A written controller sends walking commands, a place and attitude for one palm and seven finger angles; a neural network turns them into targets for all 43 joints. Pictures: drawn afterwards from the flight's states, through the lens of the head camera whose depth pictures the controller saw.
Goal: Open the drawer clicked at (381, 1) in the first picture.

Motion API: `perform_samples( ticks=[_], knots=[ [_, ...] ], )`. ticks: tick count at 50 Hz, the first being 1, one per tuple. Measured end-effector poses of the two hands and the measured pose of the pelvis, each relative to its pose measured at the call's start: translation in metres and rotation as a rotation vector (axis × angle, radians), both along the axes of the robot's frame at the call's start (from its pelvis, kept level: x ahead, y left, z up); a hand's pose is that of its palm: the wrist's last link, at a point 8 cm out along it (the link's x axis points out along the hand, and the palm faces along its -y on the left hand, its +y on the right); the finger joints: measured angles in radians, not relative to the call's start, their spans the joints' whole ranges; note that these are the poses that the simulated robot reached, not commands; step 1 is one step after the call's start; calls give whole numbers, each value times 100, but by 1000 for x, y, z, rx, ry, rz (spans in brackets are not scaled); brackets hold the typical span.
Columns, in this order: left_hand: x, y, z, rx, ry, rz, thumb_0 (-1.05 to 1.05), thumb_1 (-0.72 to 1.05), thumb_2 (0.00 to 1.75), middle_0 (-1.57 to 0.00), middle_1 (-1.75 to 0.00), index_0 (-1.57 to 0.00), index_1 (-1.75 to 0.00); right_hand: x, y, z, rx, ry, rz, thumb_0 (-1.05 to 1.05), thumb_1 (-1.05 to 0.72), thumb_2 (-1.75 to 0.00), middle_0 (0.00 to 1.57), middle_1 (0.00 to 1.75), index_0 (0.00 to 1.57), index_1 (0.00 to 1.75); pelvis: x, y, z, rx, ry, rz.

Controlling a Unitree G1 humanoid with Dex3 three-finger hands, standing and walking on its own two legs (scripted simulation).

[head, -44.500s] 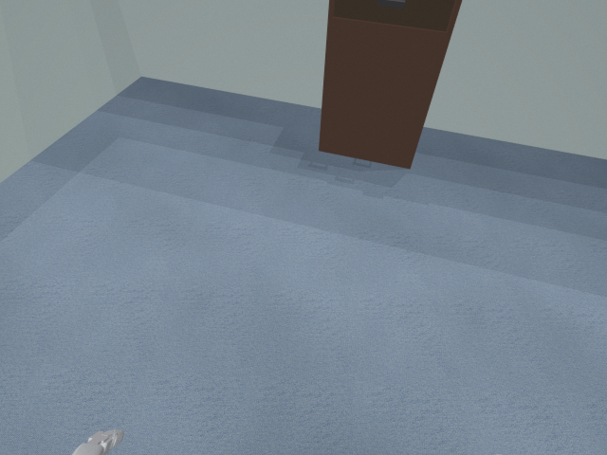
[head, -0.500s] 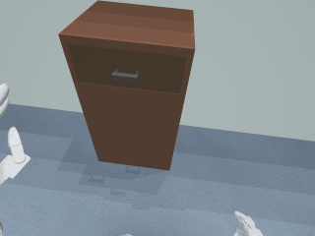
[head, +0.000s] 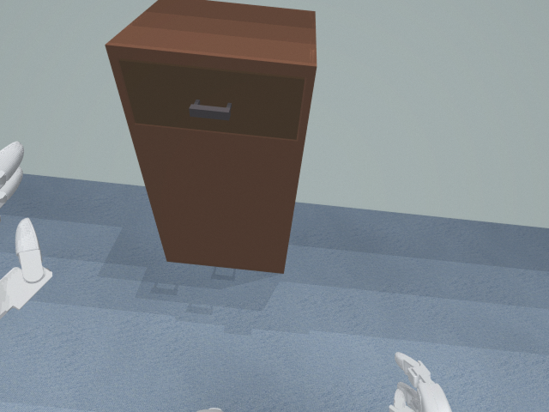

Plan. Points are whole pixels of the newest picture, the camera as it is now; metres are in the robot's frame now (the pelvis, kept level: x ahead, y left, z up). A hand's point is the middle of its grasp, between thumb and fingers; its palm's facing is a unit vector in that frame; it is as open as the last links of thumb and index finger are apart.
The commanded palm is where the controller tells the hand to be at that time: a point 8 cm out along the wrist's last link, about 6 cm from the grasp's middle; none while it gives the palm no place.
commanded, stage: stop stepping back and stand still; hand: left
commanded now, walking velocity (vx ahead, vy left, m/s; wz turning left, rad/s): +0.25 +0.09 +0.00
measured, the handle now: (211, 108) +0.81 +0.23 +0.02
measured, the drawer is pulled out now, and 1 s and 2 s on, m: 0.00 0.00 0.00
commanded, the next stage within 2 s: let the arm hang, fingers relaxed in 0.44 s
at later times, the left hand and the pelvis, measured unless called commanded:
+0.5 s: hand (26, 297) +0.16 +0.25 +0.20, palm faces +0.45 -0.79 -0.41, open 7.5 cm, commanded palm +0.11 +0.29 +0.20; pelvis -0.02 +0.01 -0.01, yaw +1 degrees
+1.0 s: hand out of the picture -0.04 +0.21 -0.17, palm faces +0.04 -0.97 -0.22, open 7.2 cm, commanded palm none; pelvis -0.03 +0.00 +0.00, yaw +4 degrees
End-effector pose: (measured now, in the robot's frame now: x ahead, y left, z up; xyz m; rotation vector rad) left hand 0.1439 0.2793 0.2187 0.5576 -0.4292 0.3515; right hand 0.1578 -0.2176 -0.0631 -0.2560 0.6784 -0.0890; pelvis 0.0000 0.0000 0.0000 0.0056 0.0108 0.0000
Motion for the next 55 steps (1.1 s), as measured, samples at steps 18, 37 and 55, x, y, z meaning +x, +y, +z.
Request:
perform_samples(
  ticks=[18, 37, 55],
  knots=[
    [-20, 2, -14, -16, 30, 2, 2, 88, 90, -21, -31, -21, -30, -62, -15, -10, -30, 14, -93, 1, -91, -90, 20, 30, 20, 30, -24, 5, -4, -3, -15, 10],
    [-26, -1, -281, -388, 1121, 117, 1, 90, 90, -20, -30, -19, -29, -63, -23, -58, 10, 225, -38, 1, -91, -90, 20, 30, 21, 30, -31, 10, -18, 40, -23, 36],
    [-198, 11, -344, -570, 1705, 411, 1, 92, 90, -21, -30, -20, -30, -166, -51, -59, -76, 689, -116, 1, -91, -90, 20, 30, 20, 30, -31, 6, 5, -13, -45, 70]
  ],
)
